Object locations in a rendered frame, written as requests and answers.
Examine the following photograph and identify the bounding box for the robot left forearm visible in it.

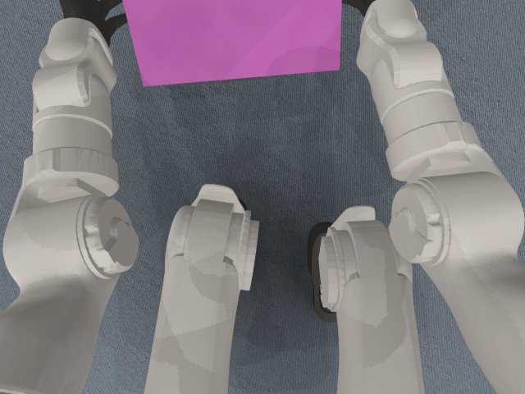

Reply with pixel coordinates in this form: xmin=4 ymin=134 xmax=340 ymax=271
xmin=3 ymin=18 xmax=119 ymax=279

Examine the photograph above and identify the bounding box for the robot left hand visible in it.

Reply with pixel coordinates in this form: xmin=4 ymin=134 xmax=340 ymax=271
xmin=59 ymin=0 xmax=128 ymax=47

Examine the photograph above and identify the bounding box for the robot right upper arm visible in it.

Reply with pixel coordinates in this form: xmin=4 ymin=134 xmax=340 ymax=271
xmin=389 ymin=172 xmax=525 ymax=394

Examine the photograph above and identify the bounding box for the robot right forearm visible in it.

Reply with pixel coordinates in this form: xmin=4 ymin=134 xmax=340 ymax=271
xmin=356 ymin=0 xmax=525 ymax=230

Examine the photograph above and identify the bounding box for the robot right hand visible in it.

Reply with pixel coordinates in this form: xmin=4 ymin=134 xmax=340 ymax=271
xmin=342 ymin=0 xmax=376 ymax=17

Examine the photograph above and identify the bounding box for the robot left upper arm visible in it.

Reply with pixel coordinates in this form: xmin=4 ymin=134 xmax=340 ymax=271
xmin=0 ymin=194 xmax=139 ymax=394

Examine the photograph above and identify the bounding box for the carton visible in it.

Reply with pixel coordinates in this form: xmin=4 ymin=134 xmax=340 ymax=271
xmin=122 ymin=0 xmax=342 ymax=86

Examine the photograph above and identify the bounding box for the right robot shin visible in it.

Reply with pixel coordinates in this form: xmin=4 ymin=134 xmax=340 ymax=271
xmin=320 ymin=206 xmax=413 ymax=312

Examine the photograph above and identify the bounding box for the right robot foot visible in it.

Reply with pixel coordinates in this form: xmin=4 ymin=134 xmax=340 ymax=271
xmin=307 ymin=222 xmax=337 ymax=322

